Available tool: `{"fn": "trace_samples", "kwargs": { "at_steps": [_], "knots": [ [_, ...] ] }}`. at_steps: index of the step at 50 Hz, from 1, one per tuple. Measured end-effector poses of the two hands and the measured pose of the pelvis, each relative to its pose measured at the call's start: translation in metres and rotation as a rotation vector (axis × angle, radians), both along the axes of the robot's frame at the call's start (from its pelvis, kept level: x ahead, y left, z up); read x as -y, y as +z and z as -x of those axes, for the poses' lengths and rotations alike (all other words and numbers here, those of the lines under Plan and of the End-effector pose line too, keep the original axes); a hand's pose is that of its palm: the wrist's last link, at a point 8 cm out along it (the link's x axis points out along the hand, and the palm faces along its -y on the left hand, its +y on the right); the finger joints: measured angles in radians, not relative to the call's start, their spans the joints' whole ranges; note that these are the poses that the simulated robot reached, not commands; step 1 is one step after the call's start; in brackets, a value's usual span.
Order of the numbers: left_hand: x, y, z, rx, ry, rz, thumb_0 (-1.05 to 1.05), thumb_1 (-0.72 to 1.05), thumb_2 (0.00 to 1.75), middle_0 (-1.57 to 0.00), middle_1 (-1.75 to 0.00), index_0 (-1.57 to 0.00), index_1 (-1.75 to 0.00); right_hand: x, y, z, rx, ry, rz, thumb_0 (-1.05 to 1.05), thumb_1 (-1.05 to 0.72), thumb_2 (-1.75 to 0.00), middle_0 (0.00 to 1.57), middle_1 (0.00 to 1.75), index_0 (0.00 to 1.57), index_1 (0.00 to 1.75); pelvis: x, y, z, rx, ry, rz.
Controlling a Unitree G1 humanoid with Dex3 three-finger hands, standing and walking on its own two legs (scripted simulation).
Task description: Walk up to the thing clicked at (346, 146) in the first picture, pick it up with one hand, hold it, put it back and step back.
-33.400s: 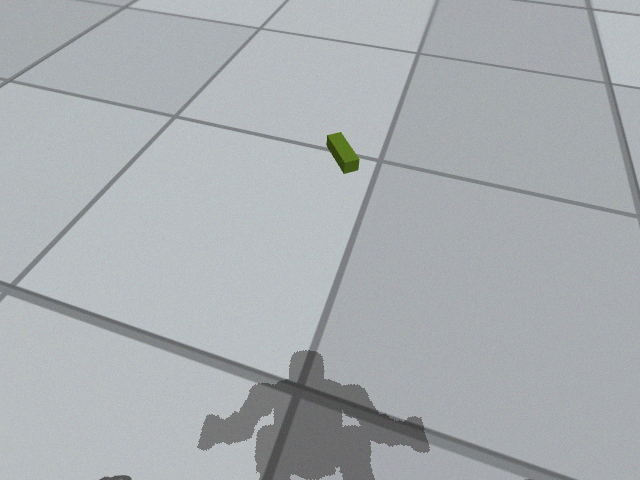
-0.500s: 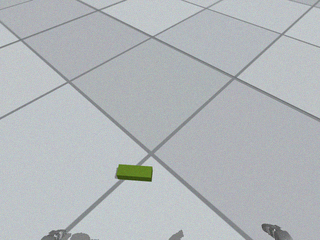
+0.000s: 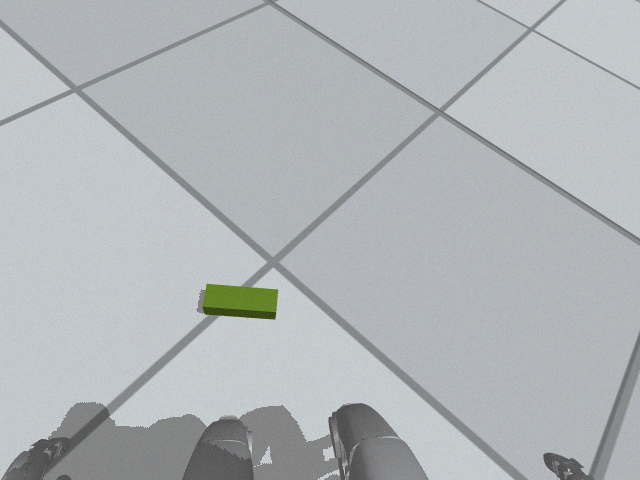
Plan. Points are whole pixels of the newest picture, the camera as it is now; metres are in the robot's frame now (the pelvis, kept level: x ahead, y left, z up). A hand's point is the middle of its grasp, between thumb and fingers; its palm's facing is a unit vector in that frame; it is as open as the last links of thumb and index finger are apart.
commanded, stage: walk up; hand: left
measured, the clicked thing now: (241, 301) +0.57 +0.16 -0.72
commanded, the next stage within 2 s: stand in 1.74 s
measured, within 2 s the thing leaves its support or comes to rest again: neither
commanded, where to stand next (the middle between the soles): +0.19 -0.08 m, yaw +1 degrees
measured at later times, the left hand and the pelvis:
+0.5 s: hand out of the picture +0.02 +0.23 -0.13, palm faces -0.01 -0.89 -0.45, open 7.4 cm; pelvis +0.00 -0.06 +0.00, yaw -2 degrees
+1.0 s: hand (118, 471) +0.11 +0.25 -0.19, palm faces +0.02 -0.95 -0.33, open 7.4 cm; pelvis +0.02 -0.02 -0.02, yaw +1 degrees
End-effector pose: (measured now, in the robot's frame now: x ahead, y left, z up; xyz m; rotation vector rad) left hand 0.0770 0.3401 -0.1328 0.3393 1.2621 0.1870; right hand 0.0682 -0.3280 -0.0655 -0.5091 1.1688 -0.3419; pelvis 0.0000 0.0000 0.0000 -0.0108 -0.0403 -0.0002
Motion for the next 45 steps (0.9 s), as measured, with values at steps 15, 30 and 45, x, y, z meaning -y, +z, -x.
{"fn": "trace_samples", "kwargs": {
  "at_steps": [15,30,45],
  "knots": [
    [0.078,0.004,0.016,0.077,-0.067,0.005,0.00,0.90,0.90,-0.21,-0.30,-0.20,-0.30,0.106,-0.017,0.081,0.004,-0.091,0.050,0.01,-0.90,-0.90,0.21,0.30,0.21,0.30,0.060,-0.022,0.021,0.025,-0.062,0.010],
    [0.040,0.062,0.067,0.035,0.061,-0.183,0.01,0.90,0.90,-0.21,-0.30,-0.20,-0.30,0.034,-0.062,0.015,-0.082,0.043,-0.259,0.01,-0.90,-0.90,0.21,0.30,0.20,0.30,0.044,-0.003,-0.017,0.001,0.011,0.018],
    [0.020,0.000,-0.023,0.082,0.074,-0.020,0.01,0.90,0.90,-0.21,-0.30,-0.20,-0.30,-0.015,-0.017,-0.097,0.108,0.162,-0.077,0.01,-0.90,-0.90,0.21,0.30,0.21,0.30,0.010,-0.010,-0.029,-0.006,0.051,-0.012]
  ]
}}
